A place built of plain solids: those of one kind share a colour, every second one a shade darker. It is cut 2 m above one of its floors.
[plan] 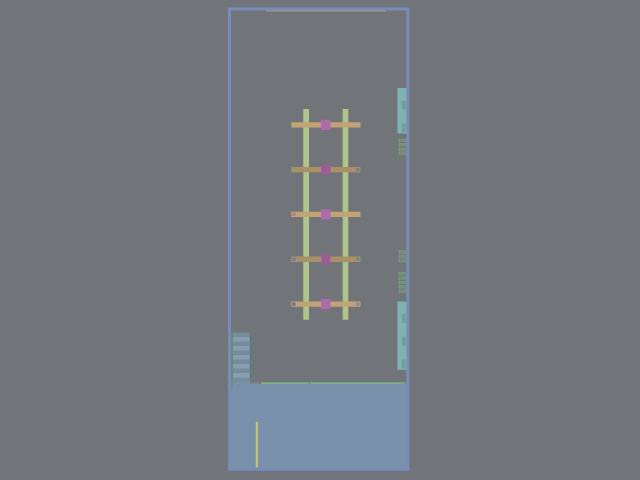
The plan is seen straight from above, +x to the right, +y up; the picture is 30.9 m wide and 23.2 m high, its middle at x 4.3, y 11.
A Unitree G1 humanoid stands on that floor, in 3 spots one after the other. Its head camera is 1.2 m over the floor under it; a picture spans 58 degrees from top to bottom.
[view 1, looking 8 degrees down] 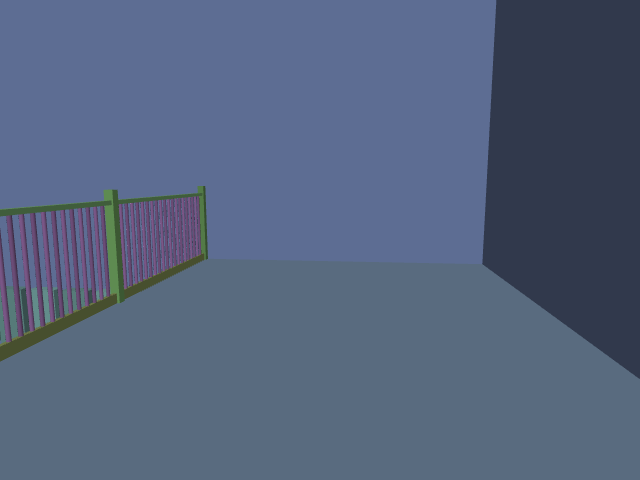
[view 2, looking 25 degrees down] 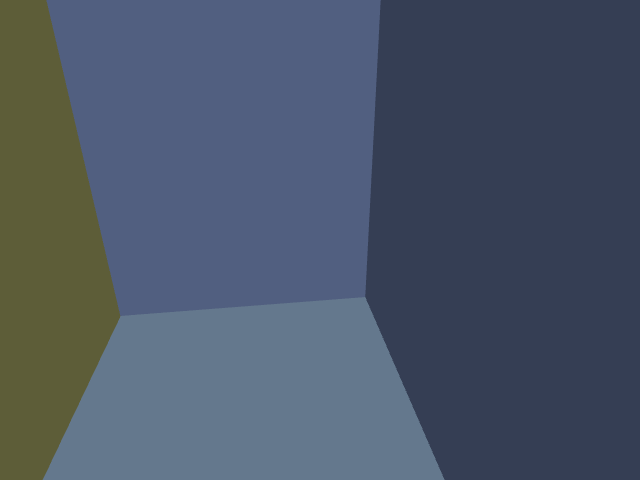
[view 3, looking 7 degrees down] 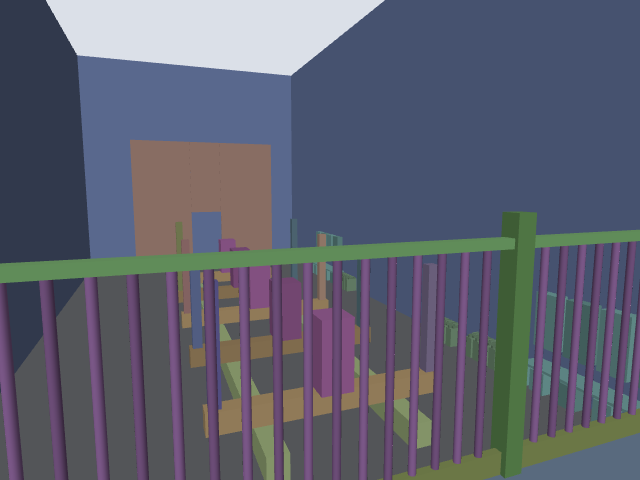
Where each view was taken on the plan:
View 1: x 2.20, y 1.67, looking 6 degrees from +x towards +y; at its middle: wall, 6.37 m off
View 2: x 0.49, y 1.83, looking -98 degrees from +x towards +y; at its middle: wall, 2.04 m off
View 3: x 2.45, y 2.76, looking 69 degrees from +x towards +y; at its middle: shore2e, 10.14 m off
